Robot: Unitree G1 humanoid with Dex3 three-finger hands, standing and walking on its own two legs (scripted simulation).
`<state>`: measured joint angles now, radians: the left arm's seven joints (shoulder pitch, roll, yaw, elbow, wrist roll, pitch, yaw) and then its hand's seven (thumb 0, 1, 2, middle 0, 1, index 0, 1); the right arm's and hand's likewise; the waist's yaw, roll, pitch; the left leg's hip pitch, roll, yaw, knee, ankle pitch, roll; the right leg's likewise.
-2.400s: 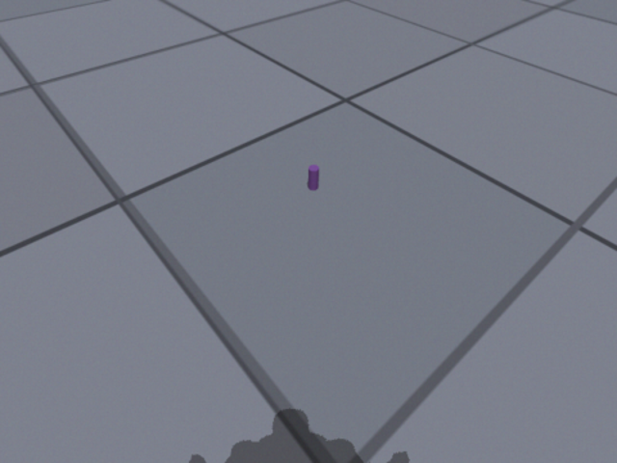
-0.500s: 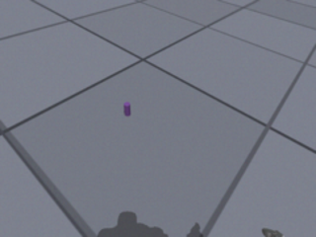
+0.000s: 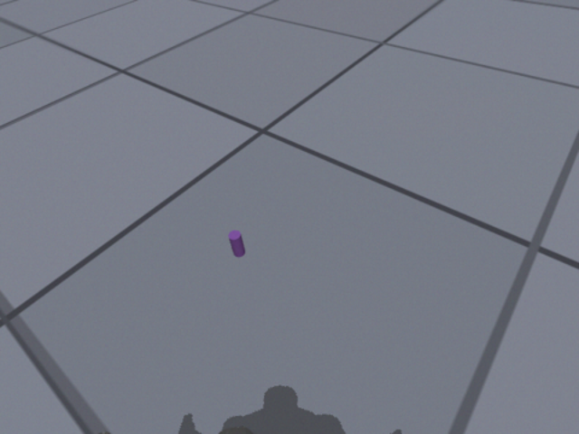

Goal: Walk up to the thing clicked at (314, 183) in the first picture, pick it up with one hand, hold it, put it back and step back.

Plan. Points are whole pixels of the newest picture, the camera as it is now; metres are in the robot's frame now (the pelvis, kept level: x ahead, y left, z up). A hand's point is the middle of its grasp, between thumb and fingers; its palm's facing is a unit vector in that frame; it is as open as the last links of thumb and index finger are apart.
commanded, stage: walk up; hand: left
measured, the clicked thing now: (237, 243) +0.99 +0.27 -0.71
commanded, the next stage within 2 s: none
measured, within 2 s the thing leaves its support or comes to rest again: neither
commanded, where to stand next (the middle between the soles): +0.65 +0.05 m, yaw +1 degrees
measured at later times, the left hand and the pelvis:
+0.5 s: hand (118, 368) +0.28 +0.33 -0.14, palm faces -0.06 -0.94 -0.33, open 7.4 cm; pelvis +0.22 +0.05 +0.00, yaw +0 degrees
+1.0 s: hand (141, 286) +0.44 +0.32 -0.13, palm faces +0.02 -0.93 -0.38, open 7.4 cm; pelvis +0.41 +0.04 +0.00, yaw +2 degrees
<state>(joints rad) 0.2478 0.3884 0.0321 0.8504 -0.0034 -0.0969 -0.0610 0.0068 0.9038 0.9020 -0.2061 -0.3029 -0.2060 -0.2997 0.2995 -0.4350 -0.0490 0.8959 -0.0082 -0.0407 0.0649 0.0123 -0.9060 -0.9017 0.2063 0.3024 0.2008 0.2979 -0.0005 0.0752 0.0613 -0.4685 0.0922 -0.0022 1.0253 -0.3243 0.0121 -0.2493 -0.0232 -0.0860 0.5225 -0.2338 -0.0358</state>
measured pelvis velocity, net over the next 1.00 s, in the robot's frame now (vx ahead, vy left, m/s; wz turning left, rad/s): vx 0.41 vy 0.04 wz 0.03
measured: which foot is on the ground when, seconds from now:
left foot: up 0.00-0.20, down 0.22-0.66, up 0.68-1.00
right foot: down 0.00-0.24, up 0.26-0.62, down 0.64-1.00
